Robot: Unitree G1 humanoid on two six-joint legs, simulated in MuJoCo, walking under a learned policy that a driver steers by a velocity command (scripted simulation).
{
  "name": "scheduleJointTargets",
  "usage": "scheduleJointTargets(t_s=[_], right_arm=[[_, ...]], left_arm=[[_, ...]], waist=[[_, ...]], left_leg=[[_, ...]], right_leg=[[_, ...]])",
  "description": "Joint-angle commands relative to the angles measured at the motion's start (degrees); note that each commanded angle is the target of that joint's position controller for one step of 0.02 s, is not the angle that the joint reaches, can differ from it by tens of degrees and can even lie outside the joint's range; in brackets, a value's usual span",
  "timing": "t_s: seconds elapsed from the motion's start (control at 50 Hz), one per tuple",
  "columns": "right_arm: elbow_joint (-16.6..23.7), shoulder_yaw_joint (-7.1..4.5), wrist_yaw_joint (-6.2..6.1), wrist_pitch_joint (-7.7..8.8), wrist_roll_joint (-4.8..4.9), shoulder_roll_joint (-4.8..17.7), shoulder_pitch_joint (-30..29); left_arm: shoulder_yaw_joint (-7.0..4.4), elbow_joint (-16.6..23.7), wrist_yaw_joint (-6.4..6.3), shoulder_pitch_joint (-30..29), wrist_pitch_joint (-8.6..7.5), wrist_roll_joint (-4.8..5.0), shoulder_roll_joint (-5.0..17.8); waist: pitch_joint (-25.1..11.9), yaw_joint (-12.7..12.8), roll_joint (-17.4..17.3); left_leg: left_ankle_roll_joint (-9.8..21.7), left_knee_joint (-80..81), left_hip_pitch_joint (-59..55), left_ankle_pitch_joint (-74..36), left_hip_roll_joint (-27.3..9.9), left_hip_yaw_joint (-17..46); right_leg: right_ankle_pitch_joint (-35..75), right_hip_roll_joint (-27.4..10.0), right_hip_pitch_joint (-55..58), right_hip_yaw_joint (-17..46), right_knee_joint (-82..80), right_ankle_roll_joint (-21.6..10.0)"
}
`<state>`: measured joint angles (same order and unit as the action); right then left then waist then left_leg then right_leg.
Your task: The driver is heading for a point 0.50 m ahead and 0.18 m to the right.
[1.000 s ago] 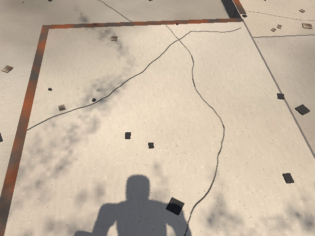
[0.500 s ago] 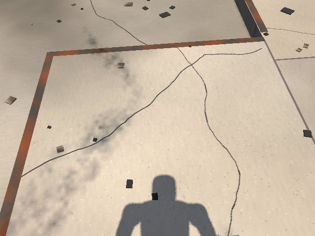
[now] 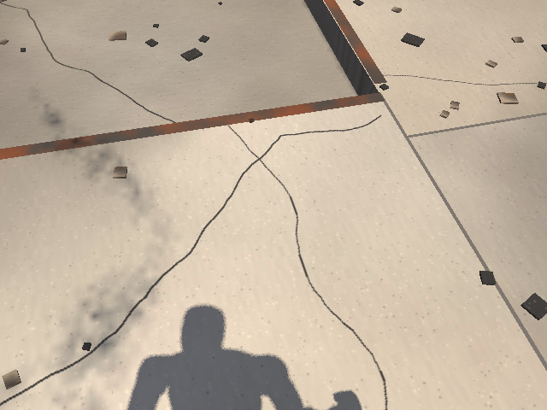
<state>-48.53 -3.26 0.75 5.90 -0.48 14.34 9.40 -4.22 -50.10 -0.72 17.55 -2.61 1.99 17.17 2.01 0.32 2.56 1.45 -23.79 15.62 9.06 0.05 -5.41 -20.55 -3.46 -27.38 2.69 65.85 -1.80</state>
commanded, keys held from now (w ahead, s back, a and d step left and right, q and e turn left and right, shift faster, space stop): w+e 0.54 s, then no key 0.46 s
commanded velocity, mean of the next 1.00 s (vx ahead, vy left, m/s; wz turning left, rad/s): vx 0.37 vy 0.00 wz -0.42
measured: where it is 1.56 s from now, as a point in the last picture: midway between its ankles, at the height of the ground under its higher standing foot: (350, 398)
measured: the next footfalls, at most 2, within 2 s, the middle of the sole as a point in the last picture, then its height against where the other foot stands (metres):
right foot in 0.36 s outside the picture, level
left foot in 0.82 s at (314, 348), level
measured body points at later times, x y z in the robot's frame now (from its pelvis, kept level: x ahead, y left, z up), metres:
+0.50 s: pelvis +0.25 -0.09 -0.01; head +0.29 -0.11 +0.44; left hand +0.45 +0.15 -0.11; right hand +0.30 -0.39 -0.13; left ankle +0.23 +0.09 -0.65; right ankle +0.29 -0.16 -0.74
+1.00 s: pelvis +0.47 -0.12 -0.01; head +0.50 -0.13 +0.44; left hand +0.67 +0.09 -0.13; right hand +0.51 -0.41 -0.12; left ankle +0.60 -0.07 -0.74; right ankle +0.36 -0.23 -0.70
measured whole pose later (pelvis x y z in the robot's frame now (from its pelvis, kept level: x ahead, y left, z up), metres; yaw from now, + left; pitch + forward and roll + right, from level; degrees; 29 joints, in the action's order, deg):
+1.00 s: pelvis +0.47 -0.12 -0.01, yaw -26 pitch +1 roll +0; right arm -46.9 -1.4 1.6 2.4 -1.3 12.8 4.9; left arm -3.2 -45.3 -1.9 12.8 2.4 0.3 15.9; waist 3.1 0.2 1.1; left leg 2.3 -26.9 22.7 5.2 1.7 -1.6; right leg -31.5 0.1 -20.3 4.8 52.2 3.2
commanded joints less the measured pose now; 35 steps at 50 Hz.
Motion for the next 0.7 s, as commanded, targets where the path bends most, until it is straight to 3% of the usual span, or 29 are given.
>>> scheduleJointTargets(t_s=[0.02, 0.08, 0.16, 0.26, 0.3, 0.32, 0.34, 0.36, 0.38, 0.4, 0.42, 0.44, 0.46, 0.48, 0.5, 0.56, 0.6, 0.64, 0.7], right_arm=[[1.7, -1.64, -0.20, 1.16, -0.26, 6.3, -0.9], [0.6, -2.34, -0.81, 1.25, -0.37, 8.0, 0.1], [-0.1, -2.89, -1.50, 0.45, 0.05, 10.0, 1.8], [-1.4, -3.85, -1.64, -1.45, 1.57, 12.4, 5.6], [-1.1, -4.35, -1.73, -2.26, 2.13, 13.9, 4.9], [-0.9, -4.56, -1.77, -2.74, 2.43, 14.5, 4.2], [-0.6, -4.35, -1.78, -3.19, 2.72, 14.1, 3.1], [0.2, -3.46, -1.89, -3.01, 1.50, 12.0, 4.1], [3.7, -0.76, -1.33, -1.64, -1.02, 3.3, 8.5], [4.3, -0.89, -0.63, 0.77, 1.04, 6.7, 4.0], [6.0, -1.71, -0.15, 2.04, 3.37, 9.9, -1.6], [5.9, -1.45, -0.35, 2.76, 2.85, 9.3, -2.1], [5.0, -1.77, -0.80, 2.85, 1.25, 9.6, -1.6], [4.5, -2.25, -0.89, 2.26, 0.66, 10.2, -0.4], [4.5, -2.41, -0.78, 1.49, 0.50, 10.2, 0.2], [5.3, -1.97, -0.99, -0.02, -0.38, 7.9, -1.7], [6.2, -1.31, -0.88, -0.24, -0.64, 6.4, -4.7], [6.8, -0.62, -0.24, 0.02, -0.48, 4.9, -7.5], [8.0, -0.57, 0.62, 0.21, 0.07, 5.4, -10.3]], left_arm=[[-0.98, 4.4, 0.04, 1.3, 1.04, -0.11, 1.8], [-1.03, 6.4, 0.32, -2.1, 1.48, -0.61, 1.7], [-0.28, 8.8, 2.01, -9.5, 0.74, -0.77, 0.6], [-0.19, 12.8, 3.55, -16.2, 1.01, -0.78, 1.5], [-0.99, 13.4, 3.80, -14.5, 1.28, -0.89, 3.2], [-1.91, 12.8, 3.74, -10.4, 1.46, -0.83, 4.7], [-3.49, 10.6, 3.41, -1.9, 1.56, -0.59, 7.1], [-5.77, 7.7, 2.31, 8.4, 2.04, -0.36, 11.9], [-6.70, 7.9, 1.83, 6.8, 1.68, 0.29, 19.0], [-5.10, 10.4, 2.31, 7.9, 0.46, -0.52, 14.9], [-3.96, 9.9, 2.63, 6.1, -0.57, -1.10, 11.2], [-3.44, 10.1, 2.58, 3.2, -1.12, -0.95, 9.6], [-2.82, 11.0, 2.42, -1.3, -1.19, -1.02, 7.6], [-2.16, 12.1, 2.14, -4.1, -1.25, -1.70, 6.0], [-2.02, 12.6, 1.92, -5.1, -1.28, -1.97, 5.9], [-2.40, 12.2, 0.77, -3.7, -1.61, -1.61, 7.8], [-2.48, 11.5, -0.09, -2.9, -1.23, -1.65, 8.2], [-2.39, 10.7, -0.59, -1.3, -0.54, -1.49, 7.7], [-2.00, 9.0, -0.79, 1.3, -0.01, -1.52, 7.0]], waist=[[-1.0, 0.5, -8.8], [0.1, 0.2, -6.6], [1.5, -2.3, -5.1], [3.5, -3.8, -5.0], [1.3, -1.7, -6.5], [-1.6, 1.0, -7.1], [-5.9, 5.9, -6.0], [-11.4, 9.9, -1.2], [-14.5, 2.8, 15.0], [-22.3, 6.1, 7.9], [-14.7, 6.9, 4.2], [-10.3, 4.8, 1.0], [-7.3, 2.2, -1.2], [-6.2, 0.1, -0.4], [-5.7, -0.8, 0.1], [-3.4, -1.2, -0.9], [-2.3, -0.4, -0.4], [-3.1, 1.4, 1.2], [-3.6, 3.2, 2.3]], left_leg=[[8.8, 16.3, -5.5, -2.9, -15.9, 11.9], [9.4, 17.5, -6.9, -7.7, -15.8, 6.0], [8.2, 17.6, -9.3, -10.3, -14.8, -1.2], [6.5, 13.8, -18.6, -14.6, -17.6, -4.4], [5.3, 7.2, -20.9, -30.2, -17.8, -6.1], [4.5, 0.2, -20.8, -39.3, -17.2, -7.2], [2.9, -11.4, -17.6, -42.6, -15.1, -9.1], [0.0, -28.5, -4.8, -29.8, -12.7, -9.5], [-3.8, -48.7, 21.5, 21.1, -1.1, -5.6], [-2.9, -55.6, 27.9, 26.4, 0.9, 9.0], [-1.3, -55.5, 33.2, 20.9, -1.7, 9.7], [-0.2, -51.1, 31.8, 15.8, -4.2, 9.7], [-0.4, -45.8, 27.6, 12.3, -6.2, 10.0], [-0.6, -42.5, 23.0, 9.9, -7.5, 10.5], [-1.1, -40.4, 20.5, 8.8, -7.5, 10.4], [-3.9, -31.9, 19.7, 3.4, -6.2, 8.5], [-5.0, -22.9, 17.9, -3.6, -4.7, 7.2], [-4.8, -14.4, 13.0, -12.9, -2.4, 5.7], [-3.6, -8.6, 10.7, -19.2, -0.9, 6.3]], right_leg=[[5.1, -5.4, -8.5, 2.8, -0.1, 0.6], [12.5, -5.6, -11.7, 3.1, -7.3, 1.4], [21.8, -4.5, -9.8, -0.9, -20.6, 1.1], [16.8, -2.9, -10.9, -4.2, -28.1, -1.3], [10.9, 0.1, -6.0, -7.1, -28.8, -3.4], [8.7, 2.6, 0.1, -8.9, -29.2, -4.8], [11.3, 5.7, 11.8, -10.3, -32.8, -6.7], [12.2, 3.3, 29.6, -2.9, -34.2, -9.6], [2.4, -11.2, 46.5, 29.5, -40.2, -19.6], [-5.3, -15.9, 49.8, 45.2, -49.3, -22.5], [-0.9, -15.0, 45.9, 38.1, -50.7, -19.5], [4.2, -12.6, 38.5, 30.9, -50.0, -17.4], [10.2, -10.4, 30.6, 25.3, -50.1, -15.8], [15.3, -8.7, 24.9, 21.5, -51.1, -15.0], [17.9, -7.9, 21.8, 20.3, -52.3, -15.0], [29.2, -6.2, 16.9, 14.4, -53.4, -15.1], [39.1, -3.6, 14.8, 8.7, -51.7, -12.8], [40.6, -1.0, 13.2, 5.0, -50.0, -10.1], [36.0, -2.4, 15.6, 7.0, -48.5, -8.6]])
